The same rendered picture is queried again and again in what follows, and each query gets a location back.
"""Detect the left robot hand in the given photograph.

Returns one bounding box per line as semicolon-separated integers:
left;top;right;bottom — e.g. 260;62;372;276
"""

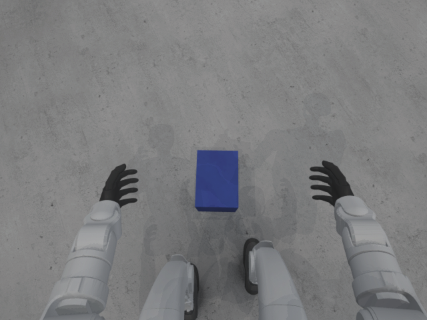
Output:
99;164;139;208

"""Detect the robot left forearm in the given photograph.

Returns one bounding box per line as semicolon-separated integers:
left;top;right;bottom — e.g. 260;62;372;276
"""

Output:
39;200;122;320

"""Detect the carton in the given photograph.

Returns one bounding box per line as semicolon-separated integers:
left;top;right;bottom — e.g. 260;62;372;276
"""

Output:
195;150;238;212

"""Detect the right robot upper arm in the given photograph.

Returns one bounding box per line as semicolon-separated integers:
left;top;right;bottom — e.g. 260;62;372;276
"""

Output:
356;307;427;320

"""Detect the robot right foot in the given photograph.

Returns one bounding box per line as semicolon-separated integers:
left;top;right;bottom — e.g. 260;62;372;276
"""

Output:
243;238;259;295

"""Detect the right robot hand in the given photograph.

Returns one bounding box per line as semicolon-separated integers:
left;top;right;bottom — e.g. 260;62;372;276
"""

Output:
309;161;354;206

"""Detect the robot left shin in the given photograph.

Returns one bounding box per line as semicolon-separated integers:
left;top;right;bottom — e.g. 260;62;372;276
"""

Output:
171;255;193;311

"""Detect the robot right forearm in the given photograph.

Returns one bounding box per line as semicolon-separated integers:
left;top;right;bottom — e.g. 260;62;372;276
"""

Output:
334;195;427;317

